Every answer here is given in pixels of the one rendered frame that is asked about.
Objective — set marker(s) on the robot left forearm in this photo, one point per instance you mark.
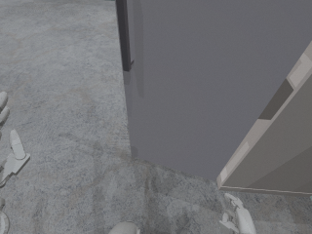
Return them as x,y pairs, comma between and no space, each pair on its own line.
4,219

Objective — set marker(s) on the robot left thigh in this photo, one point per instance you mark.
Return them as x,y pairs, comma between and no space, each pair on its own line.
125,227

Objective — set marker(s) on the right robot hand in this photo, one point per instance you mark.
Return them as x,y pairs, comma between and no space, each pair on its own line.
241,222

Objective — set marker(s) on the left robot hand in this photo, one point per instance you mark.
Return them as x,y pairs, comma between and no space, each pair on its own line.
14,163

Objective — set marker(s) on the fridge door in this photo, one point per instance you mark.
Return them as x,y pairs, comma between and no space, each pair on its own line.
203,72

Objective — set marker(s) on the handle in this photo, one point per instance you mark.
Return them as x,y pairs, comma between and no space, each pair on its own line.
123,23

